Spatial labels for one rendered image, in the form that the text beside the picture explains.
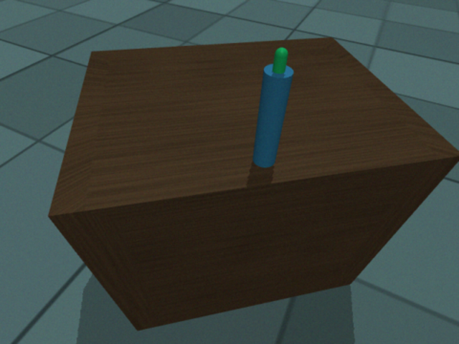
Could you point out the bottle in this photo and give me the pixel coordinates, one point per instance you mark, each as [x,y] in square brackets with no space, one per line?
[276,82]

